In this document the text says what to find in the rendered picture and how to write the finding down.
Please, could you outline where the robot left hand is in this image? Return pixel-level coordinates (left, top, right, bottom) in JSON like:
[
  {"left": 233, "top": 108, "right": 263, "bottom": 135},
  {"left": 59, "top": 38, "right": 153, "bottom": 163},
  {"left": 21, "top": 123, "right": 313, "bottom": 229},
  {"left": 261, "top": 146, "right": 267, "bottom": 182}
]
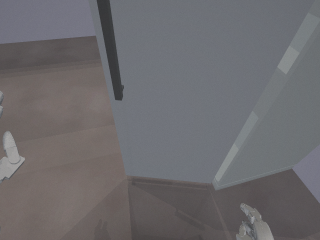
[{"left": 0, "top": 91, "right": 25, "bottom": 184}]

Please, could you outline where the handle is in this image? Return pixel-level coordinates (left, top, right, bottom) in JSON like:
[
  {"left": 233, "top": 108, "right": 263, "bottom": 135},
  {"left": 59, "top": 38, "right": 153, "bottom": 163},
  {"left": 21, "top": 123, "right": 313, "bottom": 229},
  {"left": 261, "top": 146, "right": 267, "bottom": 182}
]
[{"left": 96, "top": 0, "right": 124, "bottom": 101}]

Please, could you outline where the fridge door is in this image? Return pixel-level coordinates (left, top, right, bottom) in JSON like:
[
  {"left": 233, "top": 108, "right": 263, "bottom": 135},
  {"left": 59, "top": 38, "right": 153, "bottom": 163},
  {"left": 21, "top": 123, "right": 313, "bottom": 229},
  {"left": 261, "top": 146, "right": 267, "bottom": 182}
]
[{"left": 88, "top": 0, "right": 315, "bottom": 184}]

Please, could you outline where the robot right hand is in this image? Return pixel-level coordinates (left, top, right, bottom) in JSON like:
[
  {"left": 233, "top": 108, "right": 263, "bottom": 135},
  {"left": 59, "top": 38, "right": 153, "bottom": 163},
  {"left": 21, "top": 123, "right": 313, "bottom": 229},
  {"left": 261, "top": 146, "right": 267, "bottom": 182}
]
[{"left": 236, "top": 203, "right": 274, "bottom": 240}]

